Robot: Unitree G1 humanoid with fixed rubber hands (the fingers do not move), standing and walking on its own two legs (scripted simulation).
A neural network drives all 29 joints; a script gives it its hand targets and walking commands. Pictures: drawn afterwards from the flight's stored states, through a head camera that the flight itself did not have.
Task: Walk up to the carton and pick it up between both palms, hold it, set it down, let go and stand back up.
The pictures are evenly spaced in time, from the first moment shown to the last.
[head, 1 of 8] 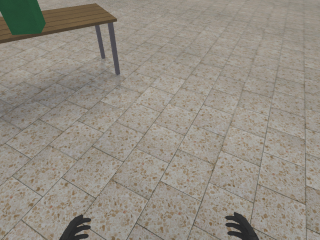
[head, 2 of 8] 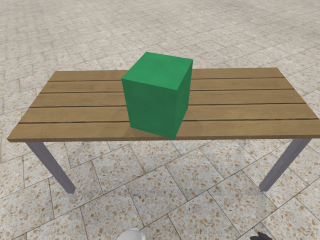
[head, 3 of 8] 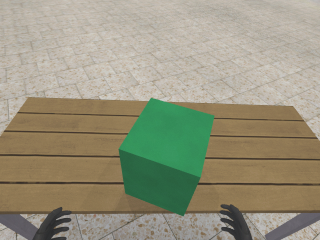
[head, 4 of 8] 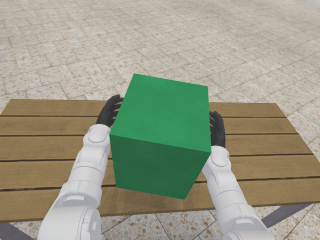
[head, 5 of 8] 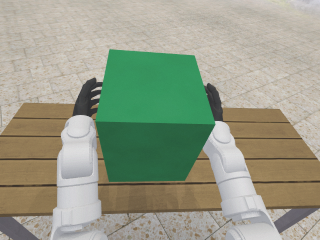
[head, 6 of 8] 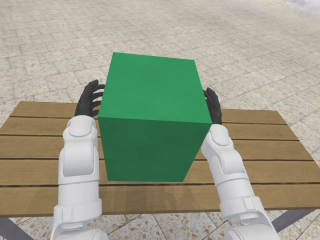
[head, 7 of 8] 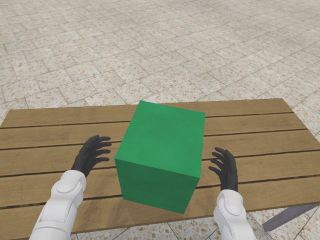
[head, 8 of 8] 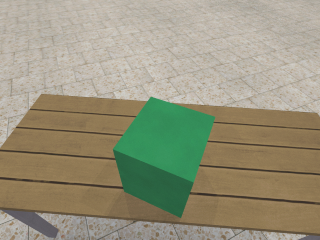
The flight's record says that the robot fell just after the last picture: no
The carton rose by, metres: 0.20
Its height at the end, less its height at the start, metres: +0.00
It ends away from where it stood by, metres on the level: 0.03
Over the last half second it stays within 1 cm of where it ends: yes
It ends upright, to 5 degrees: yes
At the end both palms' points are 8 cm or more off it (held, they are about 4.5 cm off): yes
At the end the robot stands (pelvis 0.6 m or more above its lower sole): yes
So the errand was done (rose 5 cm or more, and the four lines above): yes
